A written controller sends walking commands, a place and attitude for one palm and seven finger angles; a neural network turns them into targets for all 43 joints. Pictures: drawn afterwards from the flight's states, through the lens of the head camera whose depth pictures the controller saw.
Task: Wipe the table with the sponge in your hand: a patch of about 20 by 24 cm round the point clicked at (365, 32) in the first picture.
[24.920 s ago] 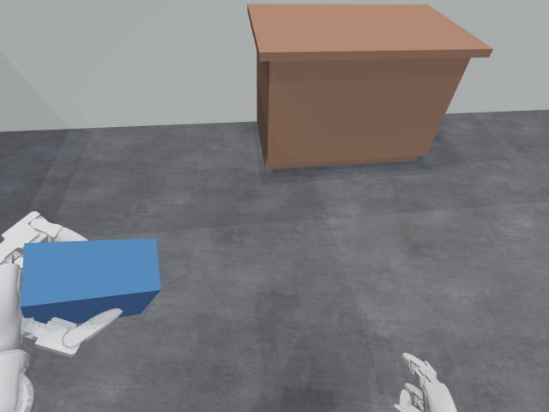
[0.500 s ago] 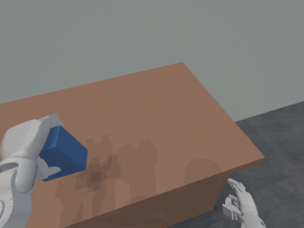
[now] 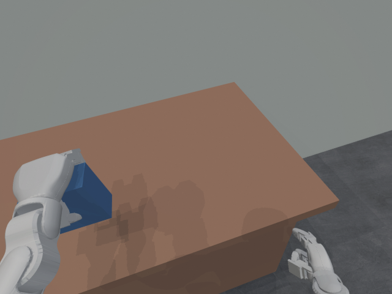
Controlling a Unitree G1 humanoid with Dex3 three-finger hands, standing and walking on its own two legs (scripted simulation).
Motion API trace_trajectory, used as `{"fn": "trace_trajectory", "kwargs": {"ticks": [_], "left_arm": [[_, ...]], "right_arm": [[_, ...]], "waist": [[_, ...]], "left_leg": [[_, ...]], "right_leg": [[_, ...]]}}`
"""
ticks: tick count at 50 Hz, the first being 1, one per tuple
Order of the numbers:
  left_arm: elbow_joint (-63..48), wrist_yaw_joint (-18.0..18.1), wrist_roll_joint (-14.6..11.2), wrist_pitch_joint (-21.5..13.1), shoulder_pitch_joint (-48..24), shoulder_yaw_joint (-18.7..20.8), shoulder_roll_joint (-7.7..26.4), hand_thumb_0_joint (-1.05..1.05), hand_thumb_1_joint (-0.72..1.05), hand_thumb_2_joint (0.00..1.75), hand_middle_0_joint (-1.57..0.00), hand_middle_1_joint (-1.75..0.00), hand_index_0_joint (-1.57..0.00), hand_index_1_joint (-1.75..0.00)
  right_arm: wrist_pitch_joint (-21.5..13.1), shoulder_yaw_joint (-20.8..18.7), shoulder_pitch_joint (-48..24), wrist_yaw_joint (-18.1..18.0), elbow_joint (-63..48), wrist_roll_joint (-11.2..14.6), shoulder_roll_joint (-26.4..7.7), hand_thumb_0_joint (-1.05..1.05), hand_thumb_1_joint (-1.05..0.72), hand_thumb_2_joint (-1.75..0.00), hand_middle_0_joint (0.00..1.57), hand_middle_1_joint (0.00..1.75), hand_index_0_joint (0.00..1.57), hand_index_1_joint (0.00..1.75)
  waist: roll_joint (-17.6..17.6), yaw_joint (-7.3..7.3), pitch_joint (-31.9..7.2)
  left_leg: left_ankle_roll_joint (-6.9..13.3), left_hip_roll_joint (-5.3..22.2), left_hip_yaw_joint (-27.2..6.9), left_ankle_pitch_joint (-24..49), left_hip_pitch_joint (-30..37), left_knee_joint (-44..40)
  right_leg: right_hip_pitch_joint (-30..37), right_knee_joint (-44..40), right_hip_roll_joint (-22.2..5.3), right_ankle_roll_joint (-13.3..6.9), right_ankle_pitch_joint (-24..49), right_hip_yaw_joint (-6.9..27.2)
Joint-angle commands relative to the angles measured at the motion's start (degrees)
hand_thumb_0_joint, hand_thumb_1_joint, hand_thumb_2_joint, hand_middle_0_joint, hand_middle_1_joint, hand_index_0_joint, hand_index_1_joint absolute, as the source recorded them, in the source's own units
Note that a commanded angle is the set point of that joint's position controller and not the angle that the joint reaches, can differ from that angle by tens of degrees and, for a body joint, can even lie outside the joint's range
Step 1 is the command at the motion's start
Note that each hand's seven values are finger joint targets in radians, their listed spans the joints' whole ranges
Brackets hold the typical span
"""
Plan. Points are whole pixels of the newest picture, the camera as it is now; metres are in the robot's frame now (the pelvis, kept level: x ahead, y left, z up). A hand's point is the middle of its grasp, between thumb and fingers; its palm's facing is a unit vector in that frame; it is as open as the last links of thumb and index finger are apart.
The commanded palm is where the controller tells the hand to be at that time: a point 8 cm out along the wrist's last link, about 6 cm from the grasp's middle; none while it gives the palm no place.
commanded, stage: turn the palm down, sponge in hand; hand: left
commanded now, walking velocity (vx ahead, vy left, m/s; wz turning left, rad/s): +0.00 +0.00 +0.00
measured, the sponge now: (75, 204) +0.23 +0.29 +0.09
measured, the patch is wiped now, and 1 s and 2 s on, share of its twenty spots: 0.00 0.00 0.00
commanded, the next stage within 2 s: move the sponge above the wiping area in 0.18 s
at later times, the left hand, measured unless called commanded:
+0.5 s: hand (69, 195) +0.23 +0.29 +0.12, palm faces +0.07 -0.08 -0.99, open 10.1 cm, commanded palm +0.20 +0.28 +0.18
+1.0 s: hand (79, 198) +0.24 +0.28 +0.10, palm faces +0.05 -0.11 -0.99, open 10.1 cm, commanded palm +0.20 +0.27 +0.17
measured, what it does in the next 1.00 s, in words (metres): stands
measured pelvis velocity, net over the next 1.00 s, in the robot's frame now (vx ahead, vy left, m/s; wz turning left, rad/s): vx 0.01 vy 0.00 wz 0.00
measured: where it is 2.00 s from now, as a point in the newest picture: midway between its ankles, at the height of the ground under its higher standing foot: outside the picture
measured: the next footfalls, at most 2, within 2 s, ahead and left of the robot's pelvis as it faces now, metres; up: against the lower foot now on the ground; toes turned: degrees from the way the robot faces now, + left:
none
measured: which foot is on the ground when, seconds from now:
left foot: down 0.00-1.00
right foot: down 0.00-1.00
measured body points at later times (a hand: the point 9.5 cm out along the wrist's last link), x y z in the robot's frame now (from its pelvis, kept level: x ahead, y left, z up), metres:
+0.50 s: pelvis +0.00 -0.01 +0.00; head -0.01 -0.06 +0.45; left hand +0.22 +0.29 +0.17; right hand +0.25 -0.20 -0.09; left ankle +0.02 +0.10 -0.74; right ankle +0.03 -0.08 -0.74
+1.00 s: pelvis +0.01 +0.00 +0.00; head -0.01 -0.04 +0.45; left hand +0.23 +0.28 +0.15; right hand +0.25 -0.20 -0.09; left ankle +0.02 +0.10 -0.74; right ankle +0.03 -0.08 -0.74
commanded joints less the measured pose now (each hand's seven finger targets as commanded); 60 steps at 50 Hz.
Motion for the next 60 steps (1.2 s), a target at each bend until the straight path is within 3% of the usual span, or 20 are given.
{"fn": "trace_trajectory", "kwargs": {"ticks": [1, 9, 10, 14, 16, 19, 20, 26, 29, 31, 34, 36, 39, 41, 49, 50, 54, 56, 59, 60], "left_arm": [[-9.58, 2.49, 2.3, -0.18, -13.95, 7.91, 12.52, 0.0, 0.1, 1.3, -1.2, -1.6, -1.2, -1.6], [-11.48, 2.89, 2.95, -1.32, -15.93, 11.03, 15.98, 0.0, 0.1, 1.3, -1.2, -1.6, -1.2, -1.6], [-10.31, 2.87, 2.58, -1.45, -14.18, 8.65, 12.71, 0.0, 0.1, 1.3, -1.2, -1.6, -1.2, -1.6], [-10.62, 3.49, 2.41, -0.86, -14.9, 11.45, 15.72, 0.0, 0.1, 1.3, -1.2, -1.6, -1.2, -1.6], [-8.91, 3.09, 2.24, -0.41, -13.55, 8.12, 11.97, 0.0, 0.1, 1.3, -1.2, -1.6, -1.2, -1.6], [-9.49, 2.96, 2.23, -0.16, -13.24, 11.2, 15.41, 0.0, 0.1, 1.3, -1.2, -1.6, -1.2, -1.6], [-8.85, 2.4, 2.49, -0.1, -13.58, 7.67, 12.03, 0.0, 0.1, 1.3, -1.2, -1.6, -1.2, -1.6], [-7.55, 2.45, 3.35, -2.13, -16.51, 7.18, 12.28, 0.0, 0.1, 1.3, -1.2, -1.6, -1.2, -1.6], [-9.48, 3.7, 3.6, -3.21, -15.74, 10.65, 15.49, 0.0, 0.1, 1.3, -1.2, -1.6, -1.2, -1.6], [-7.65, 3.92, 3.75, -3.04, -14.9, 7.79, 11.6, 0.0, 0.1, 1.3, -1.2, -1.6, -1.2, -1.6], [-8.81, 5.03, 3.28, -2.23, -11.96, 11.58, 14.7, 0.0, 0.1, 1.3, -1.2, -1.6, -1.2, -1.6], [-8.5, 4.68, 2.98, -1.3, -10.93, 7.52, 10.18, 0.0, 0.1, 1.3, -1.2, -1.6, -1.2, -1.6], [-9.37, 4.69, 3.34, 0.01, -12.86, 8.38, 11.97, 0.0, 0.1, 1.3, -1.2, -1.6, -1.2, -1.6], [-9.19, 4.11, 3.61, -0.17, -11.37, 5.05, 8.61, 0.0, 0.1, 1.3, -1.2, -1.6, -1.2, -1.6], [-11.19, 5.35, 5.5, -2.29, -16.82, 6.12, 11.24, 0.0, 0.1, 1.3, -1.2, -1.6, -1.2, -1.6], [-8.77, 5.57, 5.66, -2.23, -15.43, 3.21, 7.54, 0.0, 0.1, 1.3, -1.2, -1.6, -1.2, -1.6], [-6.8, 6.74, 5.68, -1.19, -17.85, 6.12, 10.7, 0.0, 0.1, 1.3, -1.2, -1.6, -1.2, -1.6], [-5.35, 6.82, 5.58, -0.68, -15.97, 3.34, 7.06, 0.0, 0.1, 1.3, -1.2, -1.6, -1.2, -1.6], [-5.81, 6.6, 5.45, 0.59, -14.95, 5.6, 9.71, 0.0, 0.1, 1.3, -1.2, -1.6, -1.2, -1.6], [-5.23, 6.17, 5.35, 1.07, -14.2, 2.08, 5.67, 0.0, 0.1, 1.3, -1.2, -1.6, -1.2, -1.6]], "right_arm": [[-4.33, -1.14, -15.81, -0.54, -11.34, 0.18, -3.94, 0.0, -0.9, -0.9, 0.2, 0.3, 0.2, 0.3], [-4.92, -1.21, -16.98, -1.04, -10.92, -0.15, -3.96, 0.0, -0.9, -0.9, 0.2, 0.3, 0.2, 0.3], [-5.11, -1.35, -16.08, -1.01, -11.08, -0.32, -3.57, 0.0, -0.9, -0.9, 0.2, 0.3, 0.2, 0.3], [-5.0, -1.4, -17.07, -0.94, -10.74, -0.11, -4.11, 0.0, -0.9, -0.9, 0.2, 0.3, 0.2, 0.3], [-4.95, -1.38, -15.86, -0.82, -10.78, -0.09, -3.75, 0.0, -0.9, -0.9, 0.2, 0.3, 0.2, 0.3], [-4.86, -1.49, -16.69, -0.89, -10.65, 0.07, -4.29, 0.0, -0.9, -0.9, 0.2, 0.3, 0.2, 0.3], [-4.84, -1.18, -16.47, -0.88, -11.13, -0.11, -3.9, 0.0, -0.9, -0.9, 0.2, 0.3, 0.2, 0.3], [-5.38, -1.29, -15.06, -1.41, -10.42, -0.23, -3.82, 0.0, -0.9, -0.9, 0.2, 0.3, 0.2, 0.3], [-5.75, -1.55, -15.67, -1.41, -10.43, -0.51, -4.07, 0.0, -0.9, -0.9, 0.2, 0.3, 0.2, 0.3], [-5.72, -1.55, -14.76, -1.04, -10.17, -0.51, -3.62, 0.0, -0.9, -0.9, 0.2, 0.3, 0.2, 0.3], [-5.48, -1.86, -15.76, -0.7, -10.13, -0.56, -4.19, 0.0, -0.9, -0.9, 0.2, 0.3, 0.2, 0.3], [-5.13, -1.71, -15.32, -0.16, -10.59, -0.37, -3.79, 0.0, -0.9, -0.9, 0.2, 0.3, 0.2, 0.3], [-4.64, -1.63, -16.37, -0.23, -10.63, -0.1, -4.27, 0.0, -0.9, -0.9, 0.2, 0.3, 0.2, 0.3], [-4.72, -1.7, -15.42, 0.05, -10.88, -0.11, -3.85, 0.0, -0.9, -0.9, 0.2, 0.3, 0.2, 0.3], [-5.01, -1.82, -15.58, -0.32, -10.48, -0.4, -3.74, 0.0, -0.9, -0.9, 0.2, 0.3, 0.2, 0.3], [-5.09, -1.77, -15.05, -0.21, -10.4, -0.52, -3.24, 0.0, -0.9, -0.9, 0.2, 0.3, 0.2, 0.3], [-4.61, -1.82, -16.05, -0.15, -9.43, -0.17, -3.91, 0.0, -0.9, -0.9, 0.2, 0.3, 0.2, 0.3], [-4.62, -1.95, -15.55, 0.29, -9.53, -0.11, -3.46, 0.0, -0.9, -0.9, 0.2, 0.3, 0.2, 0.3], [-3.84, -2.02, -16.54, 0.5, -9.27, -0.1, -4.28, 0.0, -0.9, -0.9, 0.2, 0.3, 0.2, 0.3], [-3.76, -1.82, -16.62, 0.73, -9.92, -0.07, -3.59, 0.0, -0.9, -0.9, 0.2, 0.3, 0.2, 0.3]], "waist": [[-2.34, 0.51, -9.64], [-2.12, 1.33, -10.17], [-1.99, 0.74, -10.72], [-2.23, 1.28, -10.21], [-2.91, 0.64, -10.36], [-2.46, 1.01, -10.21], [-2.42, 0.6, -10.7], [-3.0, 0.03, -10.12], [-0.68, 1.31, -12.31], [-2.09, 0.7, -11.26], [-1.61, 1.91, -11.72], [-2.12, 1.1, -11.32], [-1.43, 1.05, -10.45], [-1.67, 0.64, -11.36], [-0.12, 1.18, -11.7], [-0.12, 0.83, -11.65], [-0.86, 1.39, -10.4], [-1.02, 1.24, -11.65], [-1.69, 1.33, -11.56], [-1.04, 0.96, -11.12]], "left_leg": [[0.15, 0.54, -8.04, 5.13, -0.61, -3.18], [0.38, 0.39, -8.27, 5.18, 0.42, -2.85], [0.38, 0.55, -7.68, 5.74, 0.01, -2.53], [0.18, 0.31, -7.79, 5.32, -0.05, -2.35], [0.04, 0.45, -7.45, 6.28, -0.08, -2.2], [0.34, 0.22, -7.5, 5.79, -0.14, -2.09], [0.37, 0.24, -7.28, 6.36, -0.32, -2.06], [0.45, 0.17, -7.61, 5.39, 0.72, -2.34], [0.51, 0.22, -7.82, 6.76, 1.77, -2.3], [0.11, 0.47, -7.78, 8.31, 1.39, -2.45], [0.21, 0.4, -7.77, 9.11, 1.35, -2.29], [-0.03, 0.53, -7.63, 10.39, 0.94, -2.54], [0.18, 0.51, -7.87, 8.84, 1.14, -3.01], [0.15, 0.6, -7.97, 10.2, 1.41, -3.17], [0.47, 0.63, -8.86, 8.23, 2.79, -4.42], [0.42, 0.66, -8.49, 8.95, 2.52, -4.38], [0.19, 0.58, -8.78, 7.06, 2.07, -5.37], [-0.11, 0.65, -8.4, 8.95, 2.03, -5.14], [0.09, 0.42, -8.26, 9.31, 1.92, -5.08], [0.11, 0.38, -7.94, 9.66, 1.39, -5.07]], "right_leg": [[3.79, -5.9, -3.02, -1.63, -1.07, 11.23], [3.85, -5.85, -2.59, -2.33, -1.4, 13.32], [4.66, -5.5, -3.01, -1.91, -0.61, 11.56], [4.23, -5.99, -2.88, -2.3, -0.99, 14.17], [4.29, -5.83, -3.41, -1.63, 0.55, 12.28], [4.21, -5.91, -2.88, -2.01, 0.1, 13.65], [4.62, -5.34, -3.36, -1.65, 1.18, 12.0], [3.3, -6.37, -3.06, -1.49, -0.49, 11.81], [4.9, -5.72, -2.74, -2.38, 1.27, 13.4], [4.55, -5.64, -3.03, -1.98, 3.24, 11.59], [5.76, -5.22, -2.76, -2.58, 4.97, 13.16], [5.86, -5.04, -3.14, -1.92, 6.89, 11.13], [4.78, -5.47, -2.53, -2.44, 4.65, 12.35], [5.4, -5.09, -2.78, -1.95, 6.09, 10.24], [5.2, -5.56, -1.57, -2.75, 2.97, 11.34], [5.35, -5.46, -1.83, -2.46, 3.41, 9.51], [4.96, -6.28, -1.37, -2.78, 1.83, 11.09], [5.95, -5.81, -1.76, -2.46, 3.9, 9.41], [6.54, -5.92, -1.38, -2.69, 4.45, 10.99], [6.63, -5.69, -1.75, -2.42, 4.95, 9.3]]}}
